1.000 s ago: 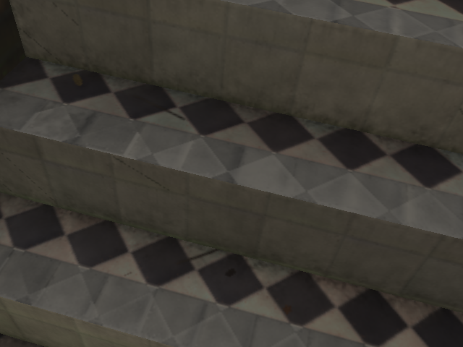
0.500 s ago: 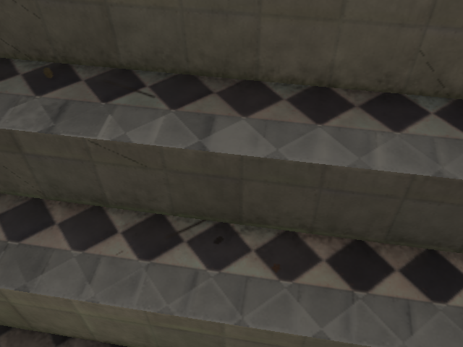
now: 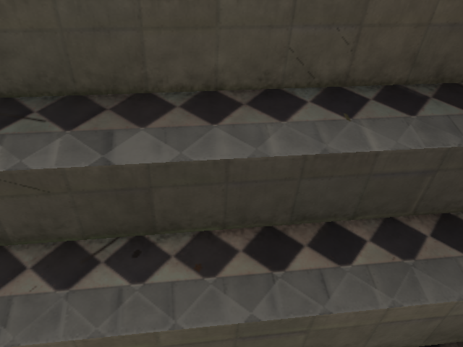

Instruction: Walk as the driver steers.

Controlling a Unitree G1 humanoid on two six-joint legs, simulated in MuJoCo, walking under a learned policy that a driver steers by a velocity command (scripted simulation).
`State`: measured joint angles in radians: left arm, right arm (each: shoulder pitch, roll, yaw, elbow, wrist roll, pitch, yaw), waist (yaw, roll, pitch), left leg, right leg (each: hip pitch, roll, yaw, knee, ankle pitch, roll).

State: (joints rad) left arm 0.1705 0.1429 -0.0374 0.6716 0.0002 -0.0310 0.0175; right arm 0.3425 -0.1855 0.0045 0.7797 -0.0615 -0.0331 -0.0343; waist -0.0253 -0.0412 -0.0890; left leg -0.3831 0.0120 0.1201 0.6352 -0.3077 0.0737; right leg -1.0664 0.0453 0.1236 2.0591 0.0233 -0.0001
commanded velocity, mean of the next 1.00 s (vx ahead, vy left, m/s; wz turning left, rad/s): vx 0.47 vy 0.00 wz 0.09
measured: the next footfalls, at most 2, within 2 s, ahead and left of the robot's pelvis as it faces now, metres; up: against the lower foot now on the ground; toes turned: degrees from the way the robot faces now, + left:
right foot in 0.48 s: +0.12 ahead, -0.36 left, +0.00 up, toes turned -12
left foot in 0.86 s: +0.05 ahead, -0.14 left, +0.01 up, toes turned +16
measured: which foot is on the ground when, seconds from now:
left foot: down 0.00-0.48, up 0.50-0.84, down 0.86-1.00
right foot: up 0.00-0.46, down 0.48-0.82, up 0.84-1.00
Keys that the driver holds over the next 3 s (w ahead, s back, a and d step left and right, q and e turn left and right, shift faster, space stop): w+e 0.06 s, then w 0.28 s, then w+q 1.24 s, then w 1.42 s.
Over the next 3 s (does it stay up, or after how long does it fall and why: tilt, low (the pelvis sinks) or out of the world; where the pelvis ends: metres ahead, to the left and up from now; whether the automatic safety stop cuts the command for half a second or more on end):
stays up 0.39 -0.34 0.27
